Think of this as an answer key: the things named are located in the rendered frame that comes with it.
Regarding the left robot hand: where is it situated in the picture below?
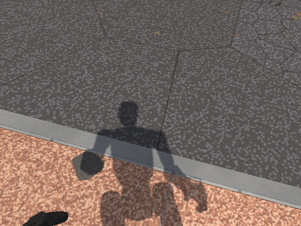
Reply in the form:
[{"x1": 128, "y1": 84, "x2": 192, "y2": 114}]
[{"x1": 22, "y1": 211, "x2": 68, "y2": 226}]

